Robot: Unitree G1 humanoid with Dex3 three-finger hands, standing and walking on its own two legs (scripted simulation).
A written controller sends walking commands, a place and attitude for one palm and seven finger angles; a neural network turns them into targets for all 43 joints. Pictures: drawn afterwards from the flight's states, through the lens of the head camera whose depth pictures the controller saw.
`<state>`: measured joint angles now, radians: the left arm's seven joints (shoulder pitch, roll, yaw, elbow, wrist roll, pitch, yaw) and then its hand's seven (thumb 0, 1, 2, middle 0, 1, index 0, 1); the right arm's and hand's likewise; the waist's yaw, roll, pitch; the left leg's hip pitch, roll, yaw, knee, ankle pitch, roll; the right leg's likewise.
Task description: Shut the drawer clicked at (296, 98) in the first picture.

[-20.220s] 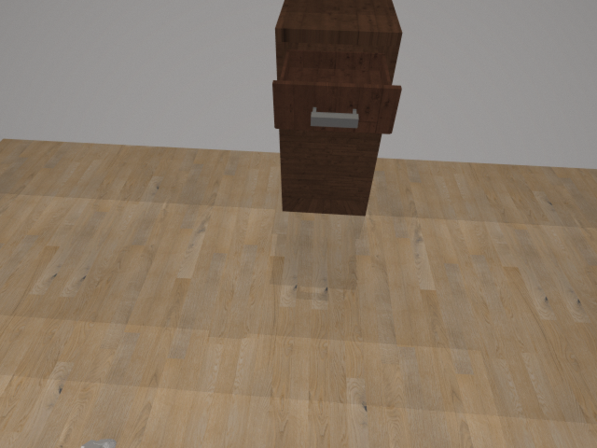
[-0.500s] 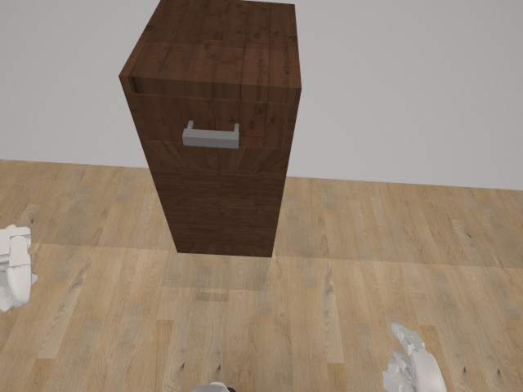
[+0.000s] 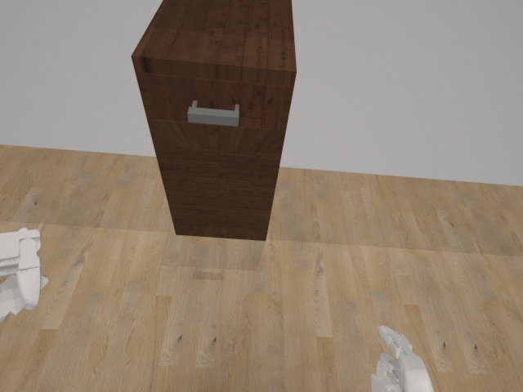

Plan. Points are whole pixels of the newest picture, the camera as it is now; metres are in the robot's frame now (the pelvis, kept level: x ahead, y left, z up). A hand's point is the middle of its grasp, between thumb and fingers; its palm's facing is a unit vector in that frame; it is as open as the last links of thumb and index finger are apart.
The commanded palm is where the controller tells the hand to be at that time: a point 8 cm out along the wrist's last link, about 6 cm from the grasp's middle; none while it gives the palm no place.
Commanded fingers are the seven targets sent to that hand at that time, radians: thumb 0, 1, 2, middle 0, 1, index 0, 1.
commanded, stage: stop stepping back and stand still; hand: left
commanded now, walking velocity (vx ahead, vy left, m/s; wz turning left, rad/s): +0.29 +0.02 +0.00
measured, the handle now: (214, 111) +0.77 +0.17 -0.06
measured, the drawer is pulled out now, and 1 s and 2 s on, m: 0.00 0.00 0.00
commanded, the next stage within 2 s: let the arm hang, fingers relaxed in 0.64 s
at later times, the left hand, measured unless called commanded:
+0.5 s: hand (49, 337) +0.15 +0.21 +0.17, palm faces +0.32 -0.84 -0.44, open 3.2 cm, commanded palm +0.09 +0.26 +0.18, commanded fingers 0.00 0.90 0.90 -1.40 -1.60 -1.40 -1.60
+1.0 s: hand out of the picture +0.02 +0.17 -0.17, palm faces -0.01 -0.98 -0.20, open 3.1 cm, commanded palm none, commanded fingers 0.00 0.90 0.90 -0.84 -0.99 -0.84 -0.99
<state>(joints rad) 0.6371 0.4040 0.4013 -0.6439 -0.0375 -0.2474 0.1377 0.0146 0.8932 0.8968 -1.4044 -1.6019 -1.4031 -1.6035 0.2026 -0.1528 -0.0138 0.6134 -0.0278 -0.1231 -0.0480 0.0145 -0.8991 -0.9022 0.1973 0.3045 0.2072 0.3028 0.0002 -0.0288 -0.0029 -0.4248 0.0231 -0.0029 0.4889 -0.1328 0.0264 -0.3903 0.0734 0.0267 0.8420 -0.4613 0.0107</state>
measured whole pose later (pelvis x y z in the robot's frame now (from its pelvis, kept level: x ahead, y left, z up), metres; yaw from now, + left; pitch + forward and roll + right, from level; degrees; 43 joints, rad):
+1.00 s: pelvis -0.06 -0.01 -0.01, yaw +0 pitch -1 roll -1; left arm 0.29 0.20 0.02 0.79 0.03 0.07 0.01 0.01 0.91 0.90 -1.16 -1.37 -1.16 -1.37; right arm 0.19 -0.22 0.00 0.90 -0.03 0.01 0.00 0.01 -0.90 -0.90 0.20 0.30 0.21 0.30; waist -0.03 -0.02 0.02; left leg -0.35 -0.02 -0.01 0.58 -0.21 0.03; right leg -0.19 0.00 -0.02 0.58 -0.36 0.00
